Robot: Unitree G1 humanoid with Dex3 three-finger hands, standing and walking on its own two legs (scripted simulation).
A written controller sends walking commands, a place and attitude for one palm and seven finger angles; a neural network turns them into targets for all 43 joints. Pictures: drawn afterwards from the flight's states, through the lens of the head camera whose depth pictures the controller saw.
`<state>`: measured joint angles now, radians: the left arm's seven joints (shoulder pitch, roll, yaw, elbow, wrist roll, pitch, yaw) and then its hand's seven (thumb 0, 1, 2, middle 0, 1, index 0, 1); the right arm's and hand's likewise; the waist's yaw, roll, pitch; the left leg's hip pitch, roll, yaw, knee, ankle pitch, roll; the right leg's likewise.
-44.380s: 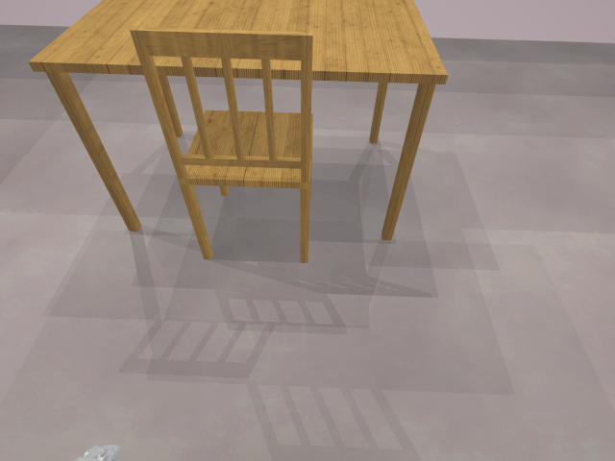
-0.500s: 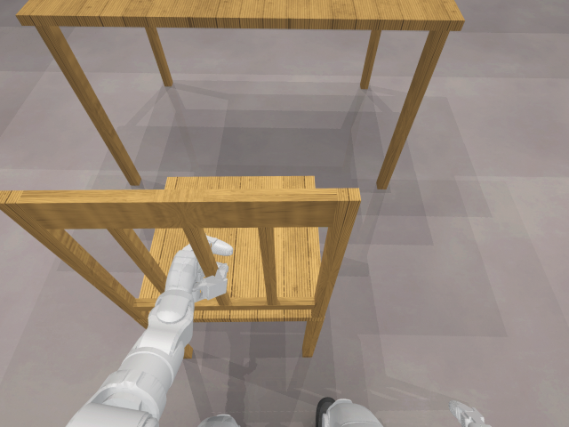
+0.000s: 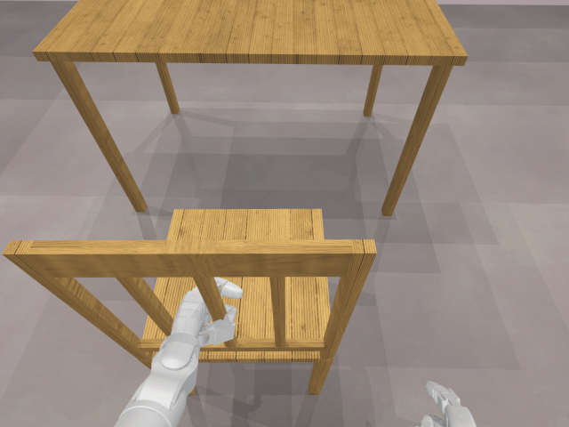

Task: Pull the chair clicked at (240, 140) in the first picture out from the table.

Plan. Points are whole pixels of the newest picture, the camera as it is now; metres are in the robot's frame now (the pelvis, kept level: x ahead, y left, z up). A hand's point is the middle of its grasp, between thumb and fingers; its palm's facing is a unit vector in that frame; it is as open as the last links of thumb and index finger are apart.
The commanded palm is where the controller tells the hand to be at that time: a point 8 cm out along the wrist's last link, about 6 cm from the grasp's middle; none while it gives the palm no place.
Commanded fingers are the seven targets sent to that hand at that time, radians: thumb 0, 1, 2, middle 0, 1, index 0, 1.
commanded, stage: stop walking, hand still on the chair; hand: left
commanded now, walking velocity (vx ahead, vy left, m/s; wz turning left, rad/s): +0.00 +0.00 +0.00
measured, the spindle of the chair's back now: (219, 314) +0.30 +0.12 -0.09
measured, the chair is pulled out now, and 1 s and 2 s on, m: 0.59 0.59 0.59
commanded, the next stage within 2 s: open the thumb and straighten the fingers in 0.38 s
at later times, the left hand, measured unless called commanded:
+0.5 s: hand (229, 324) +0.27 +0.10 -0.07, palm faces -0.08 -0.99 -0.14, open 5.3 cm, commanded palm +0.26 +0.16 -0.05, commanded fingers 0.00 0.66 0.78 -0.50 -1.45 -0.50 -1.45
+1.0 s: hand (222, 321) +0.28 +0.11 -0.07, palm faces -0.08 -0.99 -0.12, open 14.6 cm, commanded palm +0.26 +0.17 -0.05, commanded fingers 0.00 -0.55 0.20 -0.08 -0.22 -0.08 -0.22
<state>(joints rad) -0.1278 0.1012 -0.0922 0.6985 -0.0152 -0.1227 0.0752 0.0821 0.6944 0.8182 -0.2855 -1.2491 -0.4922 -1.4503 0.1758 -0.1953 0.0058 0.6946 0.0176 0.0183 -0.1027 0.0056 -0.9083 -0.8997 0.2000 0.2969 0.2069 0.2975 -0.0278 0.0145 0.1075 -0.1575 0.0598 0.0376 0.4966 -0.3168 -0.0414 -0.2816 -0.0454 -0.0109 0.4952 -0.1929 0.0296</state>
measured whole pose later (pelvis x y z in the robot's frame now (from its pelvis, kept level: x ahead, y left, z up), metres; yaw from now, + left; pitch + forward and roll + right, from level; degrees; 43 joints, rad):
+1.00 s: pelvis +0.01 +0.00 -0.03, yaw +3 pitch +11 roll +0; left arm 0.03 0.13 -0.10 0.32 -0.05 0.08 0.02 0.00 -0.46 0.24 -0.28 -0.87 -0.29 -0.88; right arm 0.24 -0.26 0.00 0.58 0.03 -0.10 -0.04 0.01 -0.91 -0.90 0.20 0.30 0.20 0.30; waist -0.05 0.04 -0.08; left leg -0.53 0.03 0.00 0.81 -0.46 -0.03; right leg -0.64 -0.09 -0.03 0.81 -0.35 0.04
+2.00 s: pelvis +0.02 +0.01 -0.06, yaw +4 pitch +13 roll -1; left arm 0.63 0.16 -0.20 -0.29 0.02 0.20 0.03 -0.01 -0.54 0.20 0.00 0.00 0.00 0.00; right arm 0.25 -0.22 0.02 0.40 0.03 -0.11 -0.09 0.01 -0.91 -0.90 0.20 0.30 0.21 0.30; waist -0.04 0.05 -0.16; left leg -0.69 0.02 -0.05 1.04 -0.58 -0.02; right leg -0.76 -0.10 -0.06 1.00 -0.46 0.05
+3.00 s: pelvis +0.02 +0.01 -0.03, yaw +5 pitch +1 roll -2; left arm 0.68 0.32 0.11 -0.47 -0.03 0.02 0.16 -0.01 -0.12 0.40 -0.06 -0.09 -0.06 -0.09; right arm 0.23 -0.22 0.01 0.56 0.04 -0.12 -0.13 0.01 -0.91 -0.90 0.20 0.30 0.20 0.30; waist 0.04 0.09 -0.07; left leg -0.33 0.05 -0.06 0.78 -0.48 -0.04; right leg -0.39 -0.07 -0.09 0.73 -0.36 0.04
